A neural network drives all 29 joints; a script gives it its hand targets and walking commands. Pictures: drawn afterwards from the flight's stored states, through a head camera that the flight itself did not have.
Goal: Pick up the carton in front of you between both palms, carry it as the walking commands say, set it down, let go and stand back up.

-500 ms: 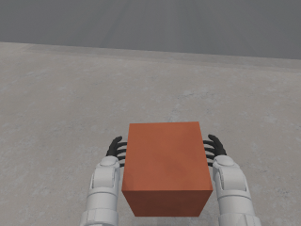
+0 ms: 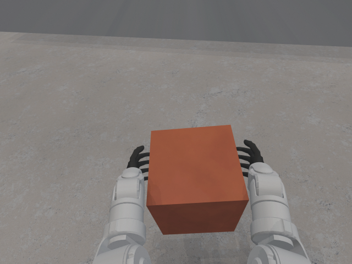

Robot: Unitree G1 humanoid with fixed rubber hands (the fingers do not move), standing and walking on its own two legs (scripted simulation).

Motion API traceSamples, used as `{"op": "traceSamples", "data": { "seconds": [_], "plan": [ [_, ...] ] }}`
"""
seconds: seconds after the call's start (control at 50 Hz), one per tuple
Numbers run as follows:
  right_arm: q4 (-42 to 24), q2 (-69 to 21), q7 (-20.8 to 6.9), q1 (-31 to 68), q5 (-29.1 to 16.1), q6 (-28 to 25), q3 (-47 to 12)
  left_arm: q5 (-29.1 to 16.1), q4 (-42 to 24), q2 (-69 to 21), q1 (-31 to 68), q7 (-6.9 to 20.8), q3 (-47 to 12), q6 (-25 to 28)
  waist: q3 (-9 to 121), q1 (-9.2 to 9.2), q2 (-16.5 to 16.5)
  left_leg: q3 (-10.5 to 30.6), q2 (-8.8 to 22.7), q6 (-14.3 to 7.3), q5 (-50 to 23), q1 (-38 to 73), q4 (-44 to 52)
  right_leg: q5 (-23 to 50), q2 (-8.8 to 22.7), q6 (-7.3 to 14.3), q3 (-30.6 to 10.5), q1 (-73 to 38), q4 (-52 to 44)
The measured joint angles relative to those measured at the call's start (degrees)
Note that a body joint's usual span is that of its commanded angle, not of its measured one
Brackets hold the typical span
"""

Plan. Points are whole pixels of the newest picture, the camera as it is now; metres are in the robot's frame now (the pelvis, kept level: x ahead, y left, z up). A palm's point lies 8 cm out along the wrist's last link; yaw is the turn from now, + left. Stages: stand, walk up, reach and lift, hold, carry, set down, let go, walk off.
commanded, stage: set down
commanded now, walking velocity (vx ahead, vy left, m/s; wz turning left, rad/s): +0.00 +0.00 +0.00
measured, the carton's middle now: (194, 183) +0.34 -0.02 -0.06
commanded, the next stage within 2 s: none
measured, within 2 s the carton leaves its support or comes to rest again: neither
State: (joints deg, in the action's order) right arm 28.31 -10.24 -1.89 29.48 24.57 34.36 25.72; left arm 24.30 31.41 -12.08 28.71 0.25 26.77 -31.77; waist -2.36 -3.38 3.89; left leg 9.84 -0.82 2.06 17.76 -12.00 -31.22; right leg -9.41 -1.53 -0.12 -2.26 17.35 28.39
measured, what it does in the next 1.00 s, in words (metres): lowers itself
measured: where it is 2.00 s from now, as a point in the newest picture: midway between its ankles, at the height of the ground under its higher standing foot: outside the picture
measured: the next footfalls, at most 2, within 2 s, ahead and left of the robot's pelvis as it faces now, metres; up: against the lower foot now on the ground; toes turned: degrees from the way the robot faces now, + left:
none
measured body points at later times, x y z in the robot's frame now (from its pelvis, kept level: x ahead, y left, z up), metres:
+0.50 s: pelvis -0.03 +0.02 -0.10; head +0.21 -0.01 +0.28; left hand +0.41 +0.11 -0.19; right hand +0.38 -0.20 -0.19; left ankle +0.00 +0.15 -0.73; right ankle +0.06 -0.12 -0.73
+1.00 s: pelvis -0.06 +0.01 -0.23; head +0.23 -0.04 +0.11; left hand +0.46 +0.08 -0.33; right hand +0.40 -0.21 -0.34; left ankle +0.00 +0.15 -0.73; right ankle +0.06 -0.12 -0.73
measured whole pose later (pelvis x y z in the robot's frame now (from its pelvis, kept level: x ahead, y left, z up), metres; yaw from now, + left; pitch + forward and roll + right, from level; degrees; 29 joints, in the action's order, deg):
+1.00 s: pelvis -0.06 +0.01 -0.23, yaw +2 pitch +47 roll +4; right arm 30.4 -3.6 3.9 54.7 15.1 19.4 29.8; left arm 10.9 45.2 2.1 62.3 -3.6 21.9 -16.4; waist 8.3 -5.7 4.6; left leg 5.2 -8.5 4.4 32.8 -106.7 -92.0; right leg -21.5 -4.0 -4.4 -8.5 113.6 88.2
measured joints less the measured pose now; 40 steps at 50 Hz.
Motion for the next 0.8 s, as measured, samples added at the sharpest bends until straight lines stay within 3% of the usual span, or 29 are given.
{"op": "traceSamples", "data": {
  "seconds": [0.08,0.16,0.32,0.4,0.46,0.66,0.8],
  "plan": [
    [2.11,0.67,-1.36,3.18,2.21,-4.93,2.61,1.75,2.35,-0.76,3.55,-0.43,2.75,4.93,-1.03,-0.82,0.26,-1.18,-1.13,-0.13,0.74,-8.00,-3.90,-0.43,0.53,-1.01,-1.38,8.10,3.49],
    [1.96,1.70,-2.13,4.32,2.20,-11.54,3.16,0.77,2.73,-1.03,5.36,-1.62,2.47,11.19,-2.14,-0.92,-0.15,-2.86,-2.40,-0.83,0.90,-18.26,-7.40,-0.35,1.12,-2.01,-3.27,18.78,7.10],
    [-0.83,4.69,-1.62,5.34,-5.86,-21.36,0.70,-9.19,-0.85,0.73,5.66,-5.81,-4.75,20.43,-0.64,-1.39,-0.13,-4.11,-4.50,-1.13,2.87,-42.80,-18.39,-1.98,1.58,-3.19,-4.99,43.31,17.74],
    [-3.04,5.13,-1.08,6.12,-9.33,-21.79,-0.01,-13.50,-2.71,2.38,6.53,-6.80,-7.58,20.90,3.62,-1.59,-0.14,-3.86,-5.21,-0.77,4.58,-53.73,-24.57,-3.72,1.30,-3.60,-5.24,54.08,23.74],
    [-3.46,4.82,-0.86,8.00,-9.86,-20.97,0.91,-14.33,-2.71,3.23,8.61,-6.63,-7.37,20.07,6.72,-1.63,-0.21,-3.62,-5.44,-0.37,5.87,-59.98,-28.82,-4.91,0.93,-3.72,-5.09,60.26,27.79],
    [0.00,3.86,0.77,15.92,-6.56,-16.70,5.03,-10.51,3.34,5.93,18.38,-4.06,-2.24,15.63,12.79,-1.78,0.42,-3.35,-5.84,0.91,9.83,-74.88,-41.31,-8.13,-0.48,-3.28,-4.74,75.49,40.08],
    [1.05,4.84,3.13,19.44,-7.50,-15.77,4.48,-10.96,8.11,9.31,24.52,-3.59,-2.67,15.40,13.54,-1.72,0.54,-4.06,-6.39,1.62,12.29,-84.31,-49.78,-10.06,-1.47,-3.47,-5.45,85.57,48.92]
  ]
}}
